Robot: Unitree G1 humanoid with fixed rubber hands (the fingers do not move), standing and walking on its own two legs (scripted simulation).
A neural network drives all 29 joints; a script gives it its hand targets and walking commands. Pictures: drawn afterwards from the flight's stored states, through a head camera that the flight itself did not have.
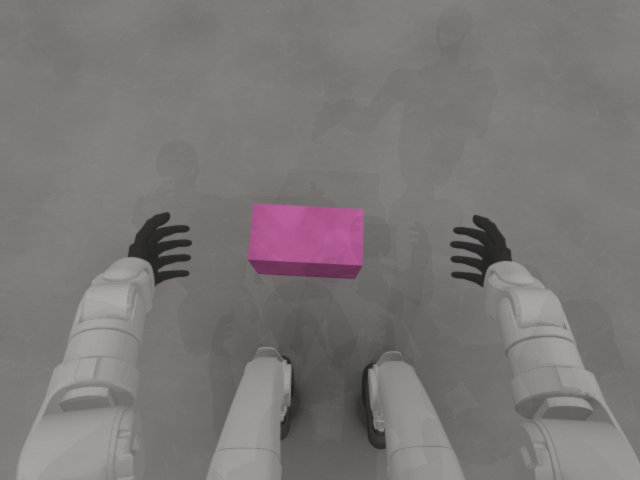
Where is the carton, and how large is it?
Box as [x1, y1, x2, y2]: [248, 204, 363, 278]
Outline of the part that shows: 253,204 248,260 258,273 344,278 355,277 362,265 363,209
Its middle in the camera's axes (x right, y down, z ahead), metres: -0.04 +0.01 +1.04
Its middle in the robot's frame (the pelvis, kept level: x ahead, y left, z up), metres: +0.52 +0.04 -0.60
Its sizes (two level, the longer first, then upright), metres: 0.276 0.144 0.181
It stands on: the floor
